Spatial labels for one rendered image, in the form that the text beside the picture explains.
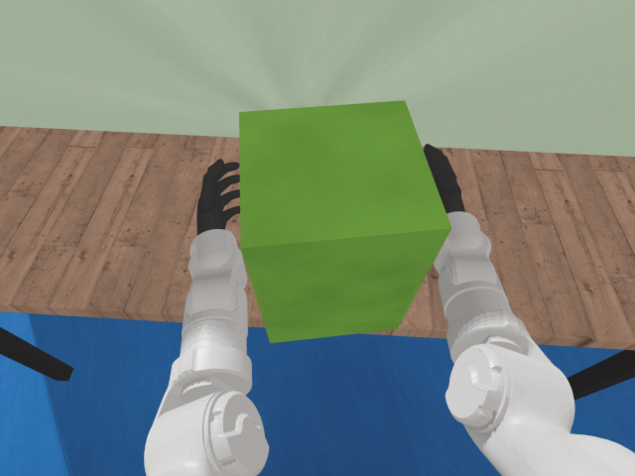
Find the left robot upper arm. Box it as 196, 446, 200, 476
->
144, 390, 269, 476

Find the right robot hand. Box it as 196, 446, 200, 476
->
424, 144, 465, 213

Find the right robot upper arm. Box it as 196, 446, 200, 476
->
445, 344, 635, 476

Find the table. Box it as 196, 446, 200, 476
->
0, 126, 635, 400

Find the carton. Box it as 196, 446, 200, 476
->
239, 100, 451, 343

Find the right robot forearm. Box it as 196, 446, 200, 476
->
433, 211, 574, 419

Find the left robot forearm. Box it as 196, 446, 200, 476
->
144, 229, 252, 472

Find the left robot hand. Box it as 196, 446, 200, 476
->
196, 159, 240, 235

